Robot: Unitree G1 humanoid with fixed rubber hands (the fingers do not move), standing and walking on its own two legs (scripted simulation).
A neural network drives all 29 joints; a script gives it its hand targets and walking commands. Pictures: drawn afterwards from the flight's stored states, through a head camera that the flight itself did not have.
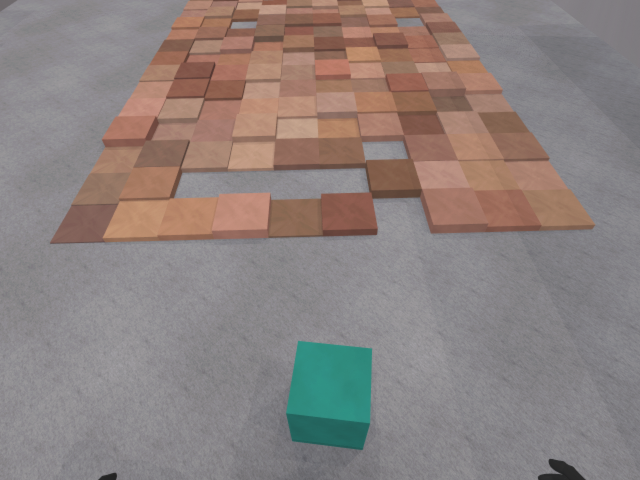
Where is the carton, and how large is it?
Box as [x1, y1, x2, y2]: [286, 341, 371, 449]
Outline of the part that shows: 298,341 286,411 292,440 362,449 369,425 371,348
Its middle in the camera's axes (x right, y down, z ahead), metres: +0.04 +0.44 +1.12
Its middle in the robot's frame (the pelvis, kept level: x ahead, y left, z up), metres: +0.46 -0.02 -0.66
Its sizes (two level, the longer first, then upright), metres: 0.210 0.200 0.250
